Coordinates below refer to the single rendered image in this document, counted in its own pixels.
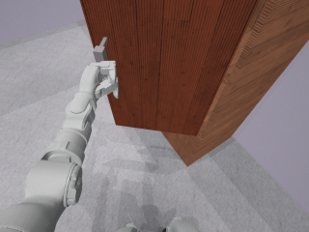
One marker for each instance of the robot left upper arm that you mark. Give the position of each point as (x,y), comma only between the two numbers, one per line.
(51,187)

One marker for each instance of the robot left forearm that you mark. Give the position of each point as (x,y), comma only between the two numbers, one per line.
(73,137)

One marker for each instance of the right robot thigh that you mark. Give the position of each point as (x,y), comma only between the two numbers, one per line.
(181,226)

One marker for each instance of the cupboard door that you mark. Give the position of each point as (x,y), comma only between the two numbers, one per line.
(171,56)

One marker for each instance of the right robot shin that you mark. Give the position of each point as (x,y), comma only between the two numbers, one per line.
(176,219)

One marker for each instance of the robot left hand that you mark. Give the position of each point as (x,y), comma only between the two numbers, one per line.
(92,83)

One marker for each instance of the handle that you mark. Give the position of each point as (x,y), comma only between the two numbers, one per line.
(100,54)

